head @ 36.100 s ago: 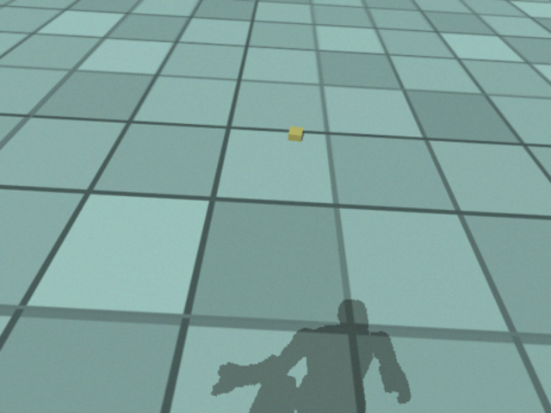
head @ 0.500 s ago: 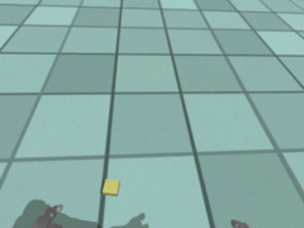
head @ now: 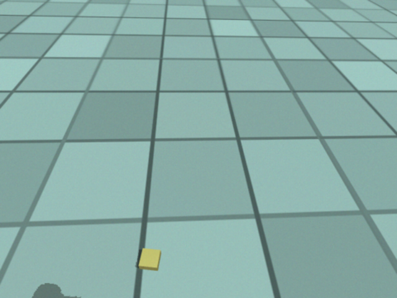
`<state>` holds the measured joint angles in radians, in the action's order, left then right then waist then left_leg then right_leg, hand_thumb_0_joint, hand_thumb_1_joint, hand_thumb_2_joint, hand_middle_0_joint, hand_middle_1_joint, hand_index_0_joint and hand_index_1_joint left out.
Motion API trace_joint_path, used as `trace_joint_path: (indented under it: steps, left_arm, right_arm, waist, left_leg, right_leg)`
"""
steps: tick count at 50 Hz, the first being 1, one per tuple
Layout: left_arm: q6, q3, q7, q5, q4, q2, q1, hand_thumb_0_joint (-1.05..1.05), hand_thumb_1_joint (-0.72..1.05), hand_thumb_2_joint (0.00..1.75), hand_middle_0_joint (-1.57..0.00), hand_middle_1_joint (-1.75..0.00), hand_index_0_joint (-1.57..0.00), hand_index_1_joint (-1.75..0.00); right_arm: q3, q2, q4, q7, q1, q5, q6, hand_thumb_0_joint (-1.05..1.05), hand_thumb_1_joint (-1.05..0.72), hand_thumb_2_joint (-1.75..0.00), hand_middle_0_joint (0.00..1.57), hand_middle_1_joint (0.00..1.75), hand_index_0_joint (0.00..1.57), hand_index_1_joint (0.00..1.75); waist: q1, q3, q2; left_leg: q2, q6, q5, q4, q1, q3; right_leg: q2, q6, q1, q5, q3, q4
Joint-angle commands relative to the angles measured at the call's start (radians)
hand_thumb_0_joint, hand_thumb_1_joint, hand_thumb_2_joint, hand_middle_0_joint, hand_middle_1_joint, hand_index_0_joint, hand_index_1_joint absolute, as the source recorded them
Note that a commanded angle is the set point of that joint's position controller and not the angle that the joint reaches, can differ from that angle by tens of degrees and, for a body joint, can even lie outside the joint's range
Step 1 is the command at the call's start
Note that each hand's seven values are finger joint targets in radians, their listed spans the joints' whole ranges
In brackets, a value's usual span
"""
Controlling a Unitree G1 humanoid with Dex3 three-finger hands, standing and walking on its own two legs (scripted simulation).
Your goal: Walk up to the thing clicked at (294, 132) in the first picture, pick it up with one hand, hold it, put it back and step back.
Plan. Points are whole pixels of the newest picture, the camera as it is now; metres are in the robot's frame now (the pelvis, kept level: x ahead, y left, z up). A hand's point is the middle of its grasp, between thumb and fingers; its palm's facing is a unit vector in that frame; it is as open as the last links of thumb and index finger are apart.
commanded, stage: stand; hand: left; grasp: from above
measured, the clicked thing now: (150, 259) +0.46 +0.22 -0.75
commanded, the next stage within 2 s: step back in 1.78 s
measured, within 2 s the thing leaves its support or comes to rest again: neither
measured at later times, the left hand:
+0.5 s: hand out of the picture +0.05 +0.23 -0.16, palm faces +0.01 -0.94 -0.33, open 7.4 cm
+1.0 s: hand out of the picture +0.07 +0.23 -0.15, palm faces +0.00 -0.94 -0.33, open 7.4 cm
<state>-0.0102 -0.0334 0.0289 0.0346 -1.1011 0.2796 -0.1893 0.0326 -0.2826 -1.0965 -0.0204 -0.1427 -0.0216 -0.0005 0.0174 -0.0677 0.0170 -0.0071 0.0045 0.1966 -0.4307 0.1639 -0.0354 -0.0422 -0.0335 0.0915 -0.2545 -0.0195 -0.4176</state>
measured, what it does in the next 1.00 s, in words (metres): stands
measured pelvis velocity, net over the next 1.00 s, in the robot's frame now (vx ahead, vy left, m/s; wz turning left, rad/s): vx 0.01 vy -0.01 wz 0.00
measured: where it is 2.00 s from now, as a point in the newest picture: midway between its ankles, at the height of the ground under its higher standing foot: outside the picture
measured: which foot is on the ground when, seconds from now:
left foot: down 0.00-1.00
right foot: down 0.00-1.00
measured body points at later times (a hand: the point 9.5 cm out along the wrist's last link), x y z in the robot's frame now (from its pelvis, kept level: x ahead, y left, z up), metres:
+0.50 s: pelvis +0.00 -0.01 +0.00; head +0.00 -0.01 +0.45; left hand +0.05 +0.28 -0.13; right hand +0.06 -0.30 -0.14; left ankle +0.03 +0.12 -0.74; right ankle -0.01 -0.14 -0.74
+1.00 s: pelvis +0.01 -0.01 +0.01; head +0.02 -0.02 +0.45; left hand +0.07 +0.28 -0.13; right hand +0.08 -0.30 -0.13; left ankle +0.03 +0.12 -0.74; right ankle -0.01 -0.14 -0.74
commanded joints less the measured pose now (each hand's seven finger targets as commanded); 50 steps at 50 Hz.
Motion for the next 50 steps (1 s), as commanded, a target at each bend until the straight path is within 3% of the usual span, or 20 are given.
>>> trace_joint_path:
  steps: [1,9,18,23,31,35,39,47,50]
  left_arm:
    - [0.025,-0.040,0.013,0.000,0.037,0.204,0.039,0.00,0.90,0.90,-0.20,-0.30,-0.20,-0.30]
    - [0.029,-0.038,0.011,-0.006,0.018,0.213,0.056,0.00,0.90,0.90,-0.20,-0.30,-0.20,-0.30]
    - [0.030,-0.038,0.004,-0.011,0.011,0.229,0.076,0.00,0.90,0.90,-0.20,-0.30,-0.20,-0.30]
    - [0.031,-0.037,0.002,-0.013,0.003,0.227,0.076,0.00,0.90,0.90,-0.20,-0.30,-0.20,-0.30]
    - [0.030,-0.037,-0.001,-0.014,0.005,0.236,0.096,0.00,0.90,0.90,-0.20,-0.30,-0.20,-0.30]
    - [0.031,-0.038,-0.001,-0.018,0.004,0.235,0.089,0.00,0.90,0.90,-0.20,-0.30,-0.20,-0.30]
    - [0.029,-0.037,-0.002,-0.019,0.006,0.233,0.095,0.00,0.90,0.90,-0.20,-0.30,-0.20,-0.30]
    - [0.031,-0.035,-0.007,-0.016,0.006,0.242,0.104,0.00,0.90,0.90,-0.20,-0.30,-0.20,-0.30]
    - [0.034,-0.035,-0.008,-0.017,0.010,0.248,0.105,0.00,0.90,0.90,-0.20,-0.30,-0.20,-0.30]
  right_arm:
    - [0.041,-0.187,0.046,-0.008,0.032,-0.002,0.016,0.00,-0.90,-0.90,0.20,0.30,0.20,0.30]
    - [0.034,-0.198,0.031,-0.006,0.048,-0.001,0.018,0.00,-0.90,-0.90,0.20,0.30,0.20,0.30]
    - [0.024,-0.211,0.014,-0.003,0.036,0.001,0.019,0.00,-0.90,-0.90,0.20,0.30,0.20,0.30]
    - [0.018,-0.212,0.011,-0.003,0.039,0.003,0.023,0.00,-0.90,-0.90,0.20,0.30,0.20,0.30]
    - [0.015,-0.225,0.008,-0.004,0.037,0.003,0.024,0.00,-0.90,-0.90,0.20,0.30,0.20,0.30]
    - [0.013,-0.228,0.006,-0.006,0.044,0.004,0.029,0.00,-0.90,-0.90,0.20,0.30,0.20,0.30]
    - [0.012,-0.233,0.006,-0.006,0.055,0.004,0.031,0.00,-0.90,-0.90,0.20,0.30,0.20,0.30]
    - [0.015,-0.245,0.003,-0.002,0.062,0.006,0.027,0.00,-0.90,-0.90,0.20,0.30,0.20,0.30]
    - [0.012,-0.239,0.002,0.001,0.063,0.006,0.027,0.00,-0.90,-0.90,0.20,0.30,0.20,0.30]
  waist:
    - [-0.006,0.005,-0.014]
    - [-0.003,0.036,-0.014]
    - [-0.008,0.023,-0.001]
    - [-0.005,0.050,-0.007]
    - [-0.012,0.053,-0.012]
    - [-0.008,0.084,-0.006]
    - [-0.005,0.080,-0.006]
    - [-0.016,0.063,-0.004]
    - [-0.013,0.067,-0.012]
  left_leg:
    - [0.087,-0.028,0.011,0.116,0.003,-0.101]
    - [0.099,-0.025,-0.062,0.108,-0.029,-0.096]
    - [0.101,-0.021,-0.025,0.128,-0.006,-0.092]
    - [0.108,-0.025,-0.100,0.120,-0.031,-0.091]
    - [0.111,-0.023,-0.104,0.127,-0.023,-0.088]
    - [0.119,-0.027,-0.200,0.113,-0.053,-0.085]
    - [0.123,-0.023,-0.228,0.116,-0.063,-0.085]
    - [0.115,-0.021,-0.098,0.133,-0.037,-0.085]
    - [0.120,-0.022,-0.115,0.135,-0.041,-0.089]
  right_leg:
    - [-0.063,0.038,0.051,0.026,0.064,0.123]
    - [-0.075,0.039,0.027,0.065,0.070,0.144]
    - [-0.073,0.040,0.024,0.040,0.075,0.155]
    - [-0.077,0.042,0.004,0.105,0.074,0.145]
    - [-0.077,0.041,0.002,0.099,0.072,0.154]
    - [-0.082,0.042,-0.017,0.181,0.069,0.135]
    - [-0.078,0.041,-0.009,0.179,0.063,0.131]
    - [-0.078,0.043,0.008,0.098,0.071,0.158]
    - [-0.081,0.045,0.007,0.102,0.072,0.156]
